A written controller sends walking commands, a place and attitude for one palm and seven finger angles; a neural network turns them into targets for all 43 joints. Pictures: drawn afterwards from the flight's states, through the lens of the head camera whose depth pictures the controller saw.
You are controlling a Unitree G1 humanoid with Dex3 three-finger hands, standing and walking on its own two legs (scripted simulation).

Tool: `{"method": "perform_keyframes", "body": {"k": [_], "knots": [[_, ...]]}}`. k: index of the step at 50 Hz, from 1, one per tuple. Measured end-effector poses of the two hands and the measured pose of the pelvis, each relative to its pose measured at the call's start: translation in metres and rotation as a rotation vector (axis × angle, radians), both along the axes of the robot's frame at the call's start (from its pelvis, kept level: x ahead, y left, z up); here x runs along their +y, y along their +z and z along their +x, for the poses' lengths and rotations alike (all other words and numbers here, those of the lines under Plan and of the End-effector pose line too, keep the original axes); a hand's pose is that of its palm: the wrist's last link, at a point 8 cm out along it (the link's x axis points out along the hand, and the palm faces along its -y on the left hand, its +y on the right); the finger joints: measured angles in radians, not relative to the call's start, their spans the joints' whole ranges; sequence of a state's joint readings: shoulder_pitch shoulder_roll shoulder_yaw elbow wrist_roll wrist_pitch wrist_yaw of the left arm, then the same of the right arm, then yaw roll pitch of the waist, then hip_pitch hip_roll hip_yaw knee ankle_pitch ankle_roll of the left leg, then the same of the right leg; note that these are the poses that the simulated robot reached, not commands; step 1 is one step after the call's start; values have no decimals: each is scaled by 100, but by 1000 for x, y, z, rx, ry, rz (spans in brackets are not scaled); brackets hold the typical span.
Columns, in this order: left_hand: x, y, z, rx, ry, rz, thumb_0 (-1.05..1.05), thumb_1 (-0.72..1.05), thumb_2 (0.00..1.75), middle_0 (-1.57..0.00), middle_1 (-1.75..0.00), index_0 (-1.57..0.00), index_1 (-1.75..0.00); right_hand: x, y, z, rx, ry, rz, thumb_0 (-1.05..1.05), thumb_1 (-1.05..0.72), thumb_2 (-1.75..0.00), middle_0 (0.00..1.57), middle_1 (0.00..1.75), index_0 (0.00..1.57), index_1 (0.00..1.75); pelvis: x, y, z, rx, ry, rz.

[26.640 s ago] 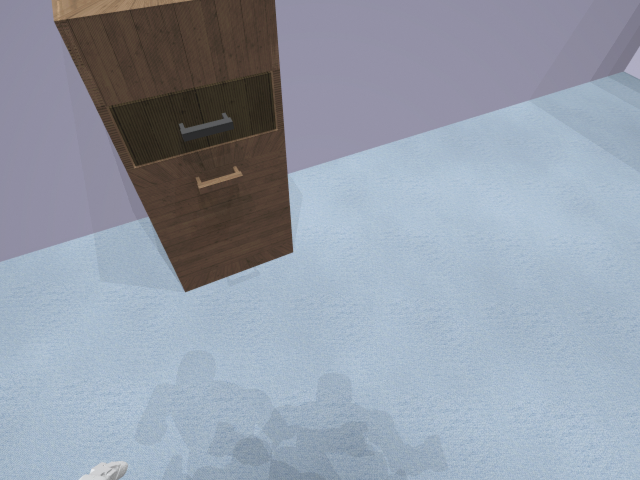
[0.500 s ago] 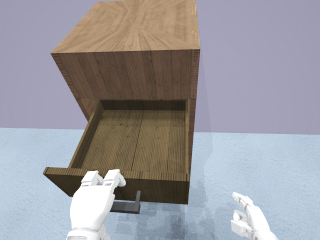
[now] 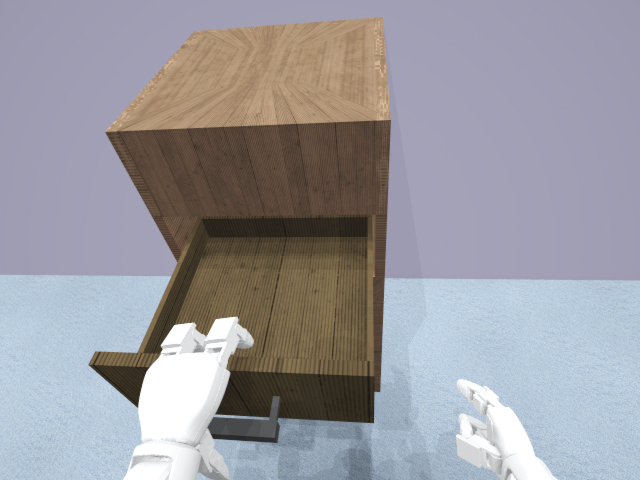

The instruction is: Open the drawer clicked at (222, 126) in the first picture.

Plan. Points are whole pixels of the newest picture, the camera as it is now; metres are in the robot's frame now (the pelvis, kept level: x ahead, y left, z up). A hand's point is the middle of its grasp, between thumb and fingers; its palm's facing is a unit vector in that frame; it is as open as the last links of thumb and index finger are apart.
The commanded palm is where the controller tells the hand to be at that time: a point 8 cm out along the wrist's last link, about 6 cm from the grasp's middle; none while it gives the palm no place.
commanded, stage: lift the hand off the handle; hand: left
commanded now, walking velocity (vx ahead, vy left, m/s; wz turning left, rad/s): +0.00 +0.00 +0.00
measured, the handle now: (235, 414) +0.22 +0.17 -0.08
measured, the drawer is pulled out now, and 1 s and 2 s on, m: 0.29 0.29 0.29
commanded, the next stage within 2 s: draw the hand back to the body in 0.28 s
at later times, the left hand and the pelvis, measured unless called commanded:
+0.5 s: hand (191, 399) +0.19 +0.17 +0.06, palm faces +0.08 -0.18 -0.98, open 13.8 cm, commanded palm +0.16 +0.18 +0.13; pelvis +0.01 +0.00 +0.00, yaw +0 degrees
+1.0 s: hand (123, 391) +0.18 +0.23 +0.10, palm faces +0.10 -0.14 -0.99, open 13.8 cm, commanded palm +0.14 +0.23 +0.16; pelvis +0.01 +0.02 +0.01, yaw +1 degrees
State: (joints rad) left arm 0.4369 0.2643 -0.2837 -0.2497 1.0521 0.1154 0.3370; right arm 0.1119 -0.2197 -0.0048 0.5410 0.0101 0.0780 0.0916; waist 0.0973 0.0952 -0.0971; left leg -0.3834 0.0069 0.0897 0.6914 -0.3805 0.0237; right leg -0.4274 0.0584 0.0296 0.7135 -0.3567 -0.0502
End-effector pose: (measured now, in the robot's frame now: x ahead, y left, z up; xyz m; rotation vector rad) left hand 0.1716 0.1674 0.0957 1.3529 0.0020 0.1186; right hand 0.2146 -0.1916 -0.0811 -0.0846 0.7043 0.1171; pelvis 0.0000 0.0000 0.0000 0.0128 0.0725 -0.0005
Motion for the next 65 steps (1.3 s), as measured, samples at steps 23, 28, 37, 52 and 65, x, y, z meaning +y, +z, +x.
{"method": "perform_keyframes", "body": {"k": [23,28,37,52,65], "knots": [[9,16,-8,13,-2,9,-1,-49,30,-32,-120,-32,-120,1,7,15,-18,36,-10,2,-91,-90,20,30,20,30,-3,3,11,3,-7,-6],[27,25,-10,-9,32,45,-1,-49,30,-32,-120,-32,-120,-1,6,13,-10,27,-22,2,-91,-90,20,30,20,30,-1,3,11,-1,-3,-10],[41,36,-15,6,39,37,-1,-49,30,-32,-120,-32,-120,2,8,11,-4,22,-41,2,-91,-90,20,30,19,30,5,6,9,-14,5,-13],[75,54,-22,-32,98,-323,-1,-49,30,-32,-120,-32,-120,21,16,9,-31,3,-46,2,-91,-90,20,30,20,30,19,12,5,-61,30,-23],[107,72,-26,-270,120,-960,-1,-22,42,-29,-102,-29,-102,21,30,-10,-89,-45,-152,2,-91,-90,20,30,20,30,23,21,18,-112,74,-29]]}}
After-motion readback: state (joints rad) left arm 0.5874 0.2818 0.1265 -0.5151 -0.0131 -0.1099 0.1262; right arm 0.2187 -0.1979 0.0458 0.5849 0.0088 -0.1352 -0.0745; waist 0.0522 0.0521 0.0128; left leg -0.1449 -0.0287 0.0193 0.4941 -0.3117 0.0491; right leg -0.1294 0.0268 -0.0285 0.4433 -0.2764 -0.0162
